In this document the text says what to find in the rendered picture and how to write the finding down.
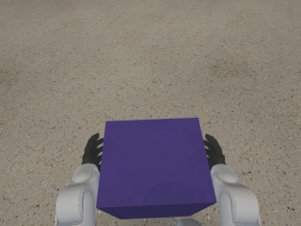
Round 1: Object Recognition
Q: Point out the left robot forearm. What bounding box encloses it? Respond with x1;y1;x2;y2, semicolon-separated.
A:
55;163;100;226

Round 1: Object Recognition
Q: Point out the carton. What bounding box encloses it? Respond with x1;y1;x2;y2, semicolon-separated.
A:
96;118;217;219

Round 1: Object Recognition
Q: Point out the right robot forearm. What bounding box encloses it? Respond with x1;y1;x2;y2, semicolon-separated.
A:
210;164;261;226

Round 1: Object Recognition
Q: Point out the left robot hand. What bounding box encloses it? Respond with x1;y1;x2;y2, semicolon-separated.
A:
82;133;104;172

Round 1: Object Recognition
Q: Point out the right robot hand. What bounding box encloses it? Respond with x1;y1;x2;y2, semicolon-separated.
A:
203;134;226;170

